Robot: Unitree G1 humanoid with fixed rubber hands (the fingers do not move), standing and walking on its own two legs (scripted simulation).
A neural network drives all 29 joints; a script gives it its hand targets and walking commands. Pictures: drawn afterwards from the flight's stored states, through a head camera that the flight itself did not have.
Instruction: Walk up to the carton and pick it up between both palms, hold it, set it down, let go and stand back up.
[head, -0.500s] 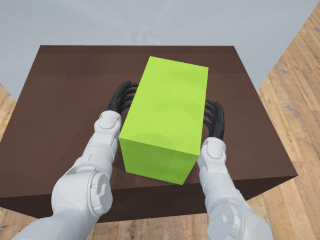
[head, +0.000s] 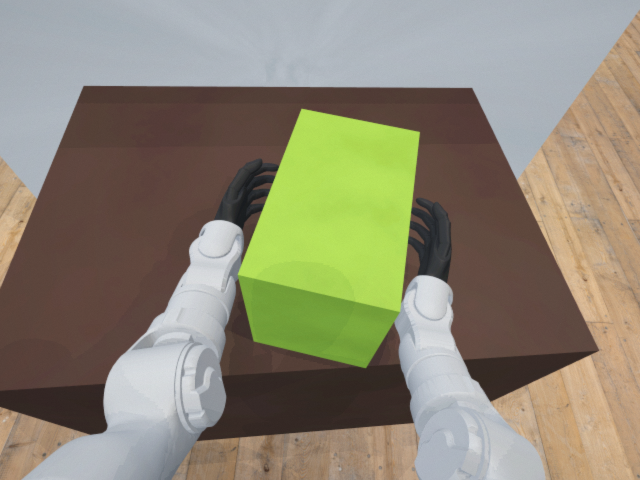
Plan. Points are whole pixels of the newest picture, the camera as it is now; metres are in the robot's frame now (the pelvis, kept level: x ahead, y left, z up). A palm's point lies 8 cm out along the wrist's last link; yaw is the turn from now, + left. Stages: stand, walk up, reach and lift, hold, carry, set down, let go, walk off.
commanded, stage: reach and lift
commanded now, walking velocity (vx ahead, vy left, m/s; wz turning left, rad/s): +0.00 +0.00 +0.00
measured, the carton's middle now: (334, 240) +0.44 +0.00 -0.01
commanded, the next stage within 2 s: none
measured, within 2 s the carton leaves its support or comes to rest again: leaves its support in 0.60 s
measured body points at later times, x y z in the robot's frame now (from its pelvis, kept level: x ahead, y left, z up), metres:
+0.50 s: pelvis -0.01 +0.00 +0.00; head +0.07 +0.03 +0.44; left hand +0.44 +0.13 +0.05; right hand +0.39 -0.13 +0.04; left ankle +0.02 +0.11 -0.74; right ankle -0.02 -0.16 -0.74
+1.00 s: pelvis -0.01 +0.00 +0.00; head +0.01 +0.03 +0.45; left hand +0.41 +0.14 +0.08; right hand +0.39 -0.13 +0.08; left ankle +0.02 +0.11 -0.74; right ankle -0.01 -0.16 -0.74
